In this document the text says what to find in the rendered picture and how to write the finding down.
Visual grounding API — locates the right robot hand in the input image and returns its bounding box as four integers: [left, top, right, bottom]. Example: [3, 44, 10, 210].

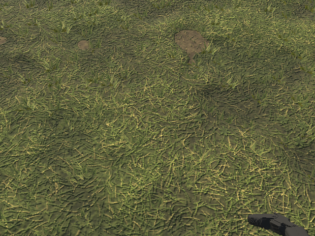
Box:
[247, 212, 309, 236]

